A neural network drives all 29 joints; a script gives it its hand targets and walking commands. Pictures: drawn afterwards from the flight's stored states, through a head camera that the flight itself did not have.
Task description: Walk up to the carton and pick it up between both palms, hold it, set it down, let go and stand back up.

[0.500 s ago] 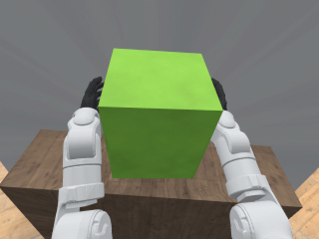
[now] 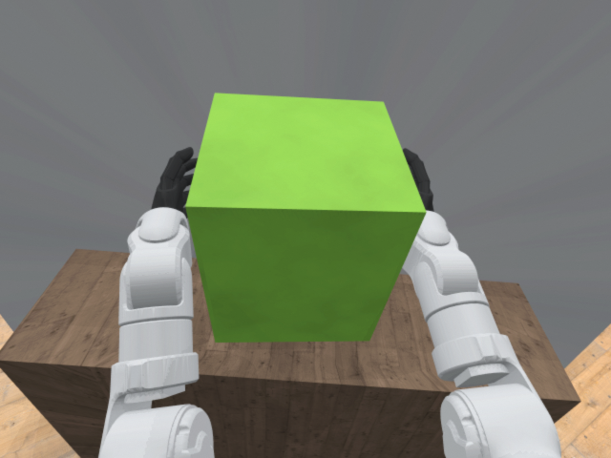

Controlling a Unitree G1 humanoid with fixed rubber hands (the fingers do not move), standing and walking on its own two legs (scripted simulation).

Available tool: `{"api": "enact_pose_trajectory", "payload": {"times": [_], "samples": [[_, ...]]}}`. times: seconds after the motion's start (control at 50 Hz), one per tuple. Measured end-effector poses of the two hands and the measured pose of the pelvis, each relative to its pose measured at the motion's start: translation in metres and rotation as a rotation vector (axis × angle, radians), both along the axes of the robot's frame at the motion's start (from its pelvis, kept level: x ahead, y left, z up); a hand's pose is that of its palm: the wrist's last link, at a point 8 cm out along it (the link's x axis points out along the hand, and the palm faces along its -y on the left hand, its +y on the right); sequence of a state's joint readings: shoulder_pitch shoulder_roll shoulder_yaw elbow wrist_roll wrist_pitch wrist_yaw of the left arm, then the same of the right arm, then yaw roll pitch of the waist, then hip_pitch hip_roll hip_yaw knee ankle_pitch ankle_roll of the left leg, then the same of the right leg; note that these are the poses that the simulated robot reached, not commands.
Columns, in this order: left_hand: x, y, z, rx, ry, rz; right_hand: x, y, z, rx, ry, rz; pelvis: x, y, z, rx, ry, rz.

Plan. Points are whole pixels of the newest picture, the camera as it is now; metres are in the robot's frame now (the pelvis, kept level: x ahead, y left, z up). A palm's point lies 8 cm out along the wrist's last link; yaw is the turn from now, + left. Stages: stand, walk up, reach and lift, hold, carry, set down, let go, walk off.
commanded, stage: hold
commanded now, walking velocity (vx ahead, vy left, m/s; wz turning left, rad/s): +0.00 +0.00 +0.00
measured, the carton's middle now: (297, 225) +0.36 +0.00 +0.17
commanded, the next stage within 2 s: none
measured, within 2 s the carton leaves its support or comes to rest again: neither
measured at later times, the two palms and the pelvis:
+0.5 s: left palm (173, 211) +0.35 +0.15 +0.19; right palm (416, 211) +0.36 -0.15 +0.19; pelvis +0.00 +0.00 +0.00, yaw +0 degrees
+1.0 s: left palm (170, 212) +0.35 +0.15 +0.19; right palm (413, 212) +0.36 -0.15 +0.19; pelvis +0.00 +0.00 +0.00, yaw +0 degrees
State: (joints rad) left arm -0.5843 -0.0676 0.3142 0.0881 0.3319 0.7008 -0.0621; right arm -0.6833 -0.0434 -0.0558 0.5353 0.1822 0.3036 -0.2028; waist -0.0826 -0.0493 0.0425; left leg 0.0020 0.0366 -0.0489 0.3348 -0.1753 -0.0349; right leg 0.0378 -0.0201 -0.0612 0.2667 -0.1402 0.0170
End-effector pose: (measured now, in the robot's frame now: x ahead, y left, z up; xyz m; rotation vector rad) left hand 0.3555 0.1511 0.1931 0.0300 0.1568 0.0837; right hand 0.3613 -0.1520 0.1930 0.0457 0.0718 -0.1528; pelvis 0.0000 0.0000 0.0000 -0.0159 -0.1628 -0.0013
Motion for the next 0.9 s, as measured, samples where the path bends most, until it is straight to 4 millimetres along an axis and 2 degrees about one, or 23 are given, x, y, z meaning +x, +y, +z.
{"api": "enact_pose_trajectory", "payload": {"times": [0.9], "samples": [[-0.0022, 0.0001, 0.0007, 0.003, 0.001, 0.003, -0.0019, 0.0000, -0.0010, -0.002, -0.001, 0.001, -0.0039, -0.0011, -0.0001, 0.003, -0.003, -0.001]]}}
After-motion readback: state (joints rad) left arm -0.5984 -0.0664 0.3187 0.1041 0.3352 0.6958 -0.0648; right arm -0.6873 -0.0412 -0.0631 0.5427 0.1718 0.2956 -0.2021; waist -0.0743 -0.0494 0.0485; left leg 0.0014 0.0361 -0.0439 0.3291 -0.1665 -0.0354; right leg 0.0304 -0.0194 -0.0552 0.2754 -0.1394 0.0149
